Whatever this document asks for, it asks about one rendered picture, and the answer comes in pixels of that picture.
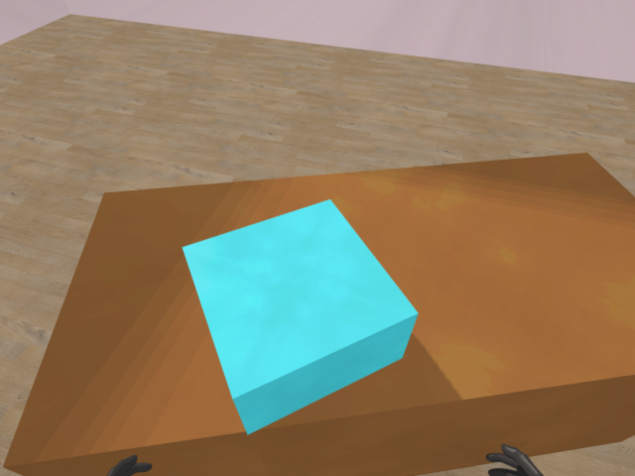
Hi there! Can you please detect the carton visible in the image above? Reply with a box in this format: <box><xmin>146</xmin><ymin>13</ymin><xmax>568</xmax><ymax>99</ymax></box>
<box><xmin>183</xmin><ymin>199</ymin><xmax>418</xmax><ymax>435</ymax></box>

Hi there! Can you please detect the pedestal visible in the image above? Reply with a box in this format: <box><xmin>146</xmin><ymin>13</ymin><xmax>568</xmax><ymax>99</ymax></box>
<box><xmin>3</xmin><ymin>153</ymin><xmax>635</xmax><ymax>476</ymax></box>

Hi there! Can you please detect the robot right hand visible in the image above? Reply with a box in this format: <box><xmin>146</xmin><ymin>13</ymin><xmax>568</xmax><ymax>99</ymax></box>
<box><xmin>486</xmin><ymin>444</ymin><xmax>544</xmax><ymax>476</ymax></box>

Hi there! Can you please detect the robot left hand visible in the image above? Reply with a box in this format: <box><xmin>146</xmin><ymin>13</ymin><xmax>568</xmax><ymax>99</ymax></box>
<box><xmin>107</xmin><ymin>454</ymin><xmax>152</xmax><ymax>476</ymax></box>

